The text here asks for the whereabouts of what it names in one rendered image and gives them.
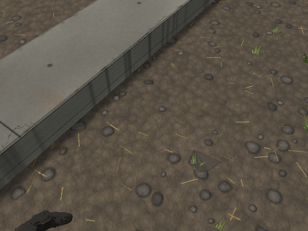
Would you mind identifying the left robot hand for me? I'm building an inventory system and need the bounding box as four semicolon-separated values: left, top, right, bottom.
14;210;73;231

